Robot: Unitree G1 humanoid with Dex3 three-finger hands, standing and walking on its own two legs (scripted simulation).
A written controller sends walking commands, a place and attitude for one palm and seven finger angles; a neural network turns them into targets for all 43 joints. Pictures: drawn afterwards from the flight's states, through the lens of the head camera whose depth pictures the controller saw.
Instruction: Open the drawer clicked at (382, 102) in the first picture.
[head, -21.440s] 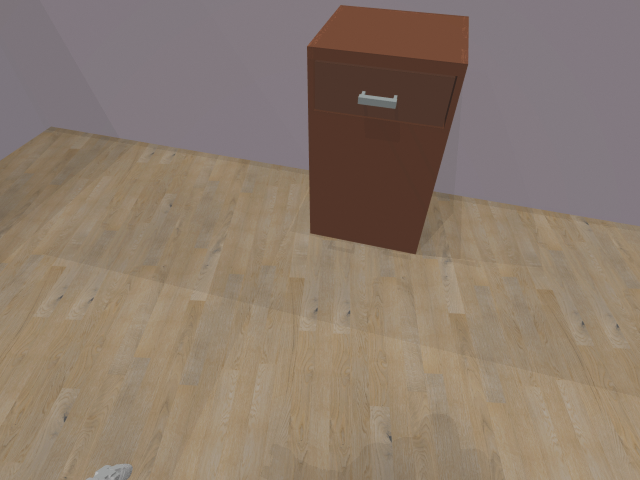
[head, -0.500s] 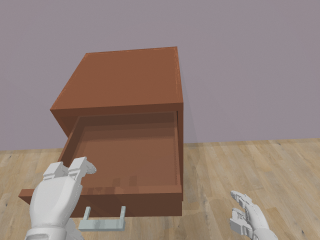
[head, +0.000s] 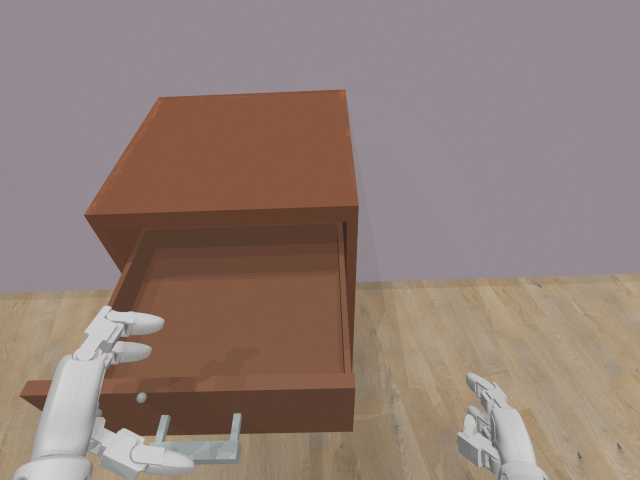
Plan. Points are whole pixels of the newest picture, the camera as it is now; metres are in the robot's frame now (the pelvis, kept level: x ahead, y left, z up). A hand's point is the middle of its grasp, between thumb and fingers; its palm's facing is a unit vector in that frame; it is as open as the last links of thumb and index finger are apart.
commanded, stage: draw the hand back to the body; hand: left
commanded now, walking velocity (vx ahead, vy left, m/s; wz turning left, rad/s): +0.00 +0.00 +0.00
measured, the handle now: (197, 437) +0.19 +0.20 -0.08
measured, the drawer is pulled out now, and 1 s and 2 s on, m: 0.30 0.30 0.30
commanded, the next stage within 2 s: step back with the hand held close in 0.86 s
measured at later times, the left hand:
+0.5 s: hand (94, 354) +0.18 +0.23 +0.16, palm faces +0.38 -0.82 -0.42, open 10.0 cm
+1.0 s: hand (84, 360) +0.17 +0.23 +0.17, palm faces +0.42 -0.81 -0.41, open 7.4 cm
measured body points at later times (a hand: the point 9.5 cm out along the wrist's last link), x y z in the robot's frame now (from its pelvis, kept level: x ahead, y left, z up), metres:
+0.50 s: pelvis +0.01 +0.00 +0.01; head -0.01 -0.02 +0.46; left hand +0.15 +0.27 +0.18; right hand +0.21 -0.21 -0.07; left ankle -0.02 +0.11 -0.73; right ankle -0.02 -0.11 -0.73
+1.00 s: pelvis +0.00 -0.01 +0.01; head -0.02 -0.04 +0.46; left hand +0.14 +0.27 +0.19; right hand +0.20 -0.22 -0.07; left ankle -0.02 +0.11 -0.73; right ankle -0.02 -0.11 -0.73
